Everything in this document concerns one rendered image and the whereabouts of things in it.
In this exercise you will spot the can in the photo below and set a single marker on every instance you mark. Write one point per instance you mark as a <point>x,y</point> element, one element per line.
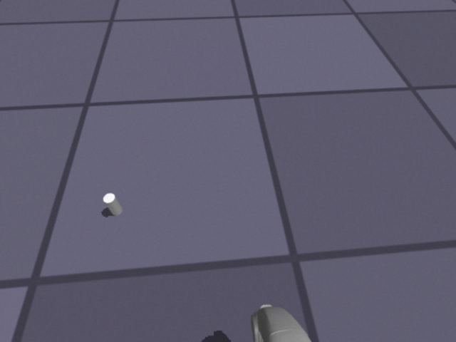
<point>112,204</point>

